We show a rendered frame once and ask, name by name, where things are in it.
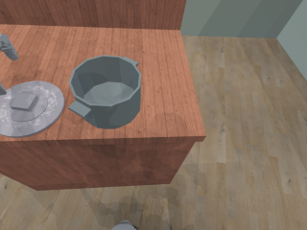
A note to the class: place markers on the knob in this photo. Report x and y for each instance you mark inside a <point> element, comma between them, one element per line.
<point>24,102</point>

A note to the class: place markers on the robot left hand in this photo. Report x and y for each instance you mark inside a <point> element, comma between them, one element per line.
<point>8,49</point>

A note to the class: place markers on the robot left shin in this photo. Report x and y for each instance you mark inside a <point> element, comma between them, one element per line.
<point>125,222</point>

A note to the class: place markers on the lid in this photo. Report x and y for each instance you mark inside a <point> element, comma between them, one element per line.
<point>48,107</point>

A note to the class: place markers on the table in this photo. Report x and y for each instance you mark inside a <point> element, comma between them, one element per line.
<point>53,37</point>

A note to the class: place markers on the pot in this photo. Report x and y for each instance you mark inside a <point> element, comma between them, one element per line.
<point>107,91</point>

